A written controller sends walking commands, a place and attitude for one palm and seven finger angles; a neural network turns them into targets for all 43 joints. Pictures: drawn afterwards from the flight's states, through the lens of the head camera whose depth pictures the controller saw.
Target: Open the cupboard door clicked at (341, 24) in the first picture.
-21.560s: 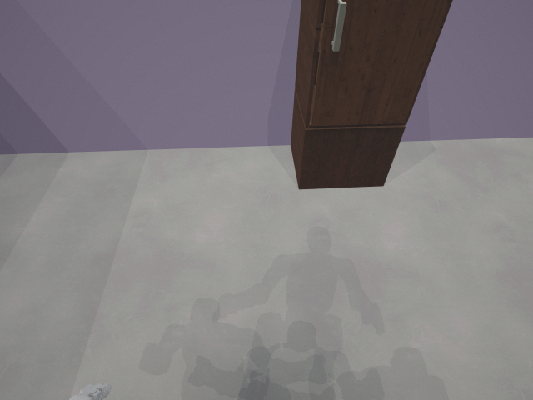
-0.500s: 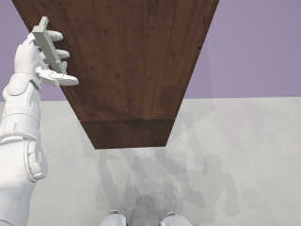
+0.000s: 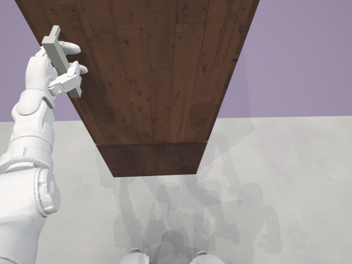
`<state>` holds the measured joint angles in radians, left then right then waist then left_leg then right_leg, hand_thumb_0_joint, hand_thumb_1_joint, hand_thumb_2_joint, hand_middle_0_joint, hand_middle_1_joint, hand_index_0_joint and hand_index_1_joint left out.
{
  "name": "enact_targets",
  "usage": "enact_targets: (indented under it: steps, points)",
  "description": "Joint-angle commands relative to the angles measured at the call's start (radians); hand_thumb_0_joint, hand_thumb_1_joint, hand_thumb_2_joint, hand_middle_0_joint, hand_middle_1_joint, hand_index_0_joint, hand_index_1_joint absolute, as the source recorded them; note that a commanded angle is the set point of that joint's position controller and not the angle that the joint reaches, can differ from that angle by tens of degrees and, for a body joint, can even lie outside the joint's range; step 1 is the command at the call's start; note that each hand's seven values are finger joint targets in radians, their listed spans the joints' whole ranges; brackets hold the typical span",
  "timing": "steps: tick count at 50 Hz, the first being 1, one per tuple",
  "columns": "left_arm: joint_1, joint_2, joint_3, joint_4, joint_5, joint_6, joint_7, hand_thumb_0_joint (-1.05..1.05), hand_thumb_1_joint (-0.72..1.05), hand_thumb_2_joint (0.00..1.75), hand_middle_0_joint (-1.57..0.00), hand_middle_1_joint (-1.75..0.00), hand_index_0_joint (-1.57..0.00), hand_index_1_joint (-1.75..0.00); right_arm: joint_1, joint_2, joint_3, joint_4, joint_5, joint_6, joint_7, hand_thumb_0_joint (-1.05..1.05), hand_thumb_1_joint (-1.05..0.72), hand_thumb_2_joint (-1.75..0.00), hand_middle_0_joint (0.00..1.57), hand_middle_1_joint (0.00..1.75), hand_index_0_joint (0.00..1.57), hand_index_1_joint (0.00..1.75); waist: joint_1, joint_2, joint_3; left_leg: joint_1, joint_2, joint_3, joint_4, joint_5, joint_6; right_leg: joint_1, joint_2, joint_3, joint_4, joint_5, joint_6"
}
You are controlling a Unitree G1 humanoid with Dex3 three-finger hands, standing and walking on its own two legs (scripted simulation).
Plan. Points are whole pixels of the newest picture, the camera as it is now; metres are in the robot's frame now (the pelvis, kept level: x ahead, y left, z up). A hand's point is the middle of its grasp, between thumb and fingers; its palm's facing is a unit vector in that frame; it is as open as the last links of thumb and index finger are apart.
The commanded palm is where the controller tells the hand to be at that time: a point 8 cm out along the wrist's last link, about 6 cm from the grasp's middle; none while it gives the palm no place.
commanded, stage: close the thumb around the handle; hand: left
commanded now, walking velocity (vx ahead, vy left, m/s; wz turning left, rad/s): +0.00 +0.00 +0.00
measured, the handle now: (66, 64) +0.54 +0.22 +0.12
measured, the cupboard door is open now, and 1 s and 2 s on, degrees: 0 33 40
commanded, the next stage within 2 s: pull the door open along its arc in 0.06 s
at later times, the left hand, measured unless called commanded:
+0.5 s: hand (74, 88) +0.46 +0.19 +0.12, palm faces -0.01 -1.00 +0.00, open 5.4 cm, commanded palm +0.40 +0.24 +0.12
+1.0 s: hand (112, 162) +0.29 +0.10 +0.13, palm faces +0.38 -0.93 +0.03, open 5.6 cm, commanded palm +0.23 +0.13 +0.12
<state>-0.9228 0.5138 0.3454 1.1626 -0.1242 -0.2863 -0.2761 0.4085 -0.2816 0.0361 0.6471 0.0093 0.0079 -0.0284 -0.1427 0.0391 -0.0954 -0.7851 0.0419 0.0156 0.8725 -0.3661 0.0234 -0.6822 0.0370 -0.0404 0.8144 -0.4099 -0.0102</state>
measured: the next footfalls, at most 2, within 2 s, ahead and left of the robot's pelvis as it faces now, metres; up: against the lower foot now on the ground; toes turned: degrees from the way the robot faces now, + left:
none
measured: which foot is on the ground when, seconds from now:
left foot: down 0.00-1.00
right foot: down 0.00-1.00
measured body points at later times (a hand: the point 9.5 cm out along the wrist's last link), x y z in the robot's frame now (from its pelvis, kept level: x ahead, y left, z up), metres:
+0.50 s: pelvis +0.02 +0.00 +0.01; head +0.07 +0.00 +0.46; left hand +0.46 +0.24 +0.13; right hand +0.05 -0.27 -0.11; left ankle +0.03 +0.10 -0.70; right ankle -0.01 -0.12 -0.70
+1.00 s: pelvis +0.02 -0.02 +0.02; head +0.01 -0.04 +0.47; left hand +0.26 +0.14 +0.13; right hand +0.23 -0.22 -0.05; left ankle +0.03 +0.10 -0.70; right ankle -0.01 -0.12 -0.70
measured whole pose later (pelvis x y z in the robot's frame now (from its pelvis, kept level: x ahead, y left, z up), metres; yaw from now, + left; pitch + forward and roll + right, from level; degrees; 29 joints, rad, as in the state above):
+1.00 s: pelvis +0.02 -0.02 +0.02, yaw +2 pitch +2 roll +0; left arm 0.17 -0.06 -0.13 -0.15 -0.03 0.04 0.40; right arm 0.15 -0.20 0.04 0.53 -0.03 0.04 0.00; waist 0.02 0.06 -0.09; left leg -0.40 0.01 0.00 0.71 -0.34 0.00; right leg -0.31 0.01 -0.05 0.69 -0.42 -0.03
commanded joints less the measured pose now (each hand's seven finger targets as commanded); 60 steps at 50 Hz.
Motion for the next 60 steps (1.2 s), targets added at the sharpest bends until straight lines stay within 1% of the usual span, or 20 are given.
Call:
enact_targets:
  steps: [1,8,9,13,19,25,27,30,31,32,33,37,39,43,45,47,49,55,57,60]
  points:
    - [-0.491,0.206,0.015,-0.216,-0.015,-0.059,0.008,0.0,0.9,0.9,-0.4,-1.35,-0.4,-1.35,0.128,-0.171,-0.062,-0.056,0.001,-0.016,-0.011,0.0,-0.9,-0.9,0.2,0.3,0.2,0.3,-0.029,0.07,-0.371,0.413,-0.013,-0.073,-0.087,0.264,0.012,-0.005,0.03,0.006,-0.106,0.271,-0.009]
    - [-0.495,0.22,0.015,-0.215,0.005,-0.061,0.017,0.0,0.9,0.9,-0.4,-1.35,-0.4,-1.35,0.131,-0.166,-0.059,-0.053,-0.001,-0.011,-0.012,0.0,-0.9,-0.9,0.2,0.3,0.2,0.3,-0.032,0.073,-0.4,0.41,-0.017,-0.068,-0.075,0.298,0.015,0.014,0.027,0.013,-0.1,0.311,-0.006]
    - [-0.431,0.238,0.045,-0.192,0.002,-0.056,0.012,0.0,0.9,0.9,-0.4,-1.35,-0.4,-1.35,0.132,-0.168,-0.062,-0.059,-0.001,-0.01,-0.012,0.0,-0.9,-0.9,0.2,0.3,0.2,0.3,-0.009,0.059,-0.399,0.396,-0.019,-0.061,-0.076,0.29,0.016,0.035,0.028,0.013,-0.101,0.31,-0.008]
    - [-0.339,0.232,0.052,-0.27,-0.021,-0.064,-0.009,0.0,0.9,0.9,-0.4,-1.35,-0.4,-1.35,0.109,-0.164,-0.062,-0.089,0.003,-0.006,-0.01,0.0,-0.9,-0.9,0.2,0.3,0.2,0.3,0.023,0.086,-0.453,0.426,-0.022,-0.049,-0.081,0.341,0.014,0.092,0.028,0.014,-0.092,0.371,-0.011]
    - [-0.133,0.194,0.055,-0.42,-0.062,-0.049,-0.017,0.0,0.9,0.9,-0.4,-1.35,-0.4,-1.35,0.067,-0.155,-0.068,-0.14,0.018,0.001,-0.005,0.0,-0.9,-0.9,0.2,0.3,0.2,0.3,0.065,0.031,-0.447,0.421,-0.024,-0.024,-0.103,0.376,0.02,0.189,0.032,0.016,-0.103,0.447,-0.009]
    - [0.191,0.09,0.016,-0.644,-0.109,-0.003,-0.013,0.0,0.9,0.9,-0.4,-1.35,-0.4,-1.35,-0.004,-0.134,-0.071,-0.199,0.034,-0.008,0.006,0.0,-0.9,-0.9,0.2,0.3,0.2,0.3,0.116,0.012,-0.388,0.431,-0.024,-0.003,-0.139,0.441,0.021,0.275,0.024,0.013,-0.116,0.533,-0.009]
    - [0.281,0.058,-0.002,-0.746,-0.12,0.007,-0.005,0.0,0.9,0.9,-0.4,-1.35,-0.4,-1.35,-0.035,-0.128,-0.071,-0.216,0.038,-0.018,0.009,0.0,-0.9,-0.9,0.2,0.3,0.2,0.3,0.124,0.032,-0.364,0.448,-0.026,0.004,-0.146,0.452,0.023,0.286,0.022,0.014,-0.123,0.539,-0.009]
    - [0.45,-0.034,-0.052,-0.884,-0.145,0.032,0.005,0.0,0.9,0.9,-0.4,-1.35,-0.4,-1.35,-0.081,-0.114,-0.069,-0.237,0.045,-0.035,0.013,0.0,-0.9,-0.9,0.2,0.3,0.2,0.3,0.132,-0.011,-0.329,0.468,-0.022,0.006,-0.166,0.465,0.02,0.309,0.019,0.008,-0.133,0.565,-0.003]
    - [0.432,-0.046,0.085,-0.993,-0.199,0.05,0.151,0.0,0.9,0.9,-0.4,-1.35,-0.4,-1.35,-0.117,-0.083,-0.07,-0.237,0.036,-0.049,0.018,0.0,-0.9,-0.9,0.2,0.3,0.2,0.3,0.225,-0.022,-0.339,0.443,-0.027,0.001,-0.179,0.462,0.005,0.325,0.018,-0.012,-0.143,0.519,-0.003]
    - [0.513,-0.121,-0.021,-1.005,-0.166,0.07,0.206,0.0,0.9,0.9,-0.4,-1.35,-0.4,-1.35,-0.127,-0.09,-0.067,-0.237,0.035,-0.061,0.023,0.0,-0.9,-0.9,0.2,0.3,0.2,0.3,0.177,-0.017,-0.285,0.458,-0.024,0.005,-0.186,0.444,0.005,0.316,0.021,-0.013,-0.149,0.503,-0.001]
    - [0.566,-0.17,-0.014,-1.064,-0.175,0.09,0.267,0.0,0.9,0.9,-0.4,-1.35,-0.4,-1.35,-0.149,-0.078,-0.067,-0.238,0.035,-0.068,0.03,0.0,-0.9,-0.9,0.2,0.3,0.2,0.3,0.192,-0.015,-0.263,0.456,-0.022,0.002,-0.198,0.427,-0.003,0.308,0.017,-0.024,-0.158,0.476,0.0]
    - [0.715,-0.278,-0.154,-1.273,-0.042,0.145,0.451,0.0,0.9,0.9,-0.4,-1.35,-0.4,-1.35,-0.185,-0.069,-0.068,-0.236,0.006,-0.065,0.047,0.0,-0.9,-0.9,0.2,0.3,0.2,0.3,0.168,-0.039,-0.256,0.502,-0.014,-0.002,-0.199,0.477,-0.002,0.327,0.001,-0.026,-0.153,0.486,0.002]
    - [0.762,-0.355,-0.24,-1.374,0.012,0.181,0.516,0.0,0.9,0.9,-0.4,-1.35,-0.4,-1.35,-0.216,-0.055,-0.064,-0.244,-0.003,-0.05,0.052,0.0,-0.9,-0.9,0.2,0.3,0.2,0.3,0.162,-0.008,-0.245,0.522,-0.01,-0.005,-0.21,0.463,-0.009,0.323,-0.009,-0.026,-0.157,0.462,-0.001]
    - [0.872,-0.488,-0.378,-1.503,0.061,0.247,0.62,0.0,0.9,0.9,-0.4,-1.35,-0.4,-1.35,-0.277,-0.037,-0.051,-0.262,-0.022,-0.025,0.037,0.0,-0.9,-0.9,0.2,0.3,0.2,0.3,0.147,-0.069,-0.196,0.536,-0.014,-0.012,-0.226,0.354,-0.006,0.35,-0.018,-0.022,-0.199,0.417,-0.003]
    - [0.886,-0.514,-0.398,-1.521,0.077,0.271,0.671,0.0,0.9,0.9,-0.4,-1.35,-0.4,-1.35,-0.308,-0.027,-0.041,-0.257,-0.03,-0.012,0.025,0.0,-0.9,-0.9,0.2,0.3,0.2,0.3,0.146,-0.081,-0.146,0.524,-0.02,-0.016,-0.233,0.295,-0.008,0.346,-0.024,-0.015,-0.225,0.369,-0.004]
    - [0.923,-0.544,-0.449,-1.552,0.113,0.279,0.708,0.0,0.9,0.9,-0.4,-1.35,-0.4,-1.35,-0.32,-0.021,-0.039,-0.258,-0.044,-0.008,0.017,0.0,-0.9,-0.9,0.2,0.3,0.2,0.3,0.142,-0.112,-0.124,0.538,-0.02,-0.024,-0.23,0.279,-0.005,0.351,-0.031,-0.011,-0.244,0.355,-0.003]
    - [1.007,-0.571,-0.493,-1.576,0.142,0.285,0.728,0.0,0.9,0.9,-0.4,-1.35,-0.4,-1.35,-0.337,-0.009,-0.033,-0.262,-0.05,0.0,0.021,0.0,-0.9,-0.9,0.2,0.3,0.2,0.3,0.153,-0.089,-0.117,0.539,-0.024,-0.02,-0.233,0.281,-0.006,0.363,-0.038,-0.006,-0.247,0.361,-0.008]
    - [1.221,-0.609,-0.601,-1.684,0.193,0.274,0.717,0.0,0.9,0.9,-0.4,-1.35,-0.4,-1.35,-0.368,0.012,-0.03,-0.281,-0.055,0.018,0.035,0.0,-0.9,-0.9,0.2,0.3,0.2,0.3,0.165,-0.084,-0.096,0.551,-0.031,-0.02,-0.219,0.312,0.002,0.406,-0.053,0.02,-0.262,0.439,-0.013]
    - [1.216,-0.621,-0.63,-1.681,0.199,0.27,0.716,0.0,0.9,0.9,-0.4,-1.35,-0.4,-1.35,-0.373,0.01,-0.026,-0.282,-0.056,0.017,0.037,0.0,-0.9,-0.9,0.2,0.3,0.2,0.3,0.151,-0.123,-0.046,0.533,-0.034,-0.03,-0.211,0.289,0.007,0.387,-0.055,0.026,-0.275,0.422,-0.01]
    - [1.099,-0.603,-0.597,-1.658,0.178,0.251,0.73,0.0,0.9,0.9,-0.4,-1.35,-0.4,-1.35,-0.399,0.012,-0.021,-0.268,-0.063,0.008,0.023,0.0,-0.9,-0.9,0.2,0.3,0.2,0.3,0.142,-0.103,-0.011,0.528,-0.043,-0.033,-0.202,0.229,0.006,0.351,-0.062,0.049,-0.308,0.34,-0.004]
